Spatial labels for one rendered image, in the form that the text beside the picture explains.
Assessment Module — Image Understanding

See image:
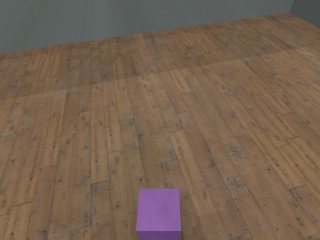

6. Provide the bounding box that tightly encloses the carton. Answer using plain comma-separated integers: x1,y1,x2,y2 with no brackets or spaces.
136,188,181,240

